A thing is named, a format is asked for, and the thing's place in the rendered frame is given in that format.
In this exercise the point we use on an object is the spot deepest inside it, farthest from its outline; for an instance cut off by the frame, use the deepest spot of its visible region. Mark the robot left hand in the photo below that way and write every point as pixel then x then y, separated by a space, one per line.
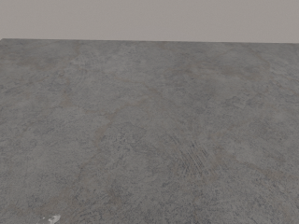
pixel 49 219

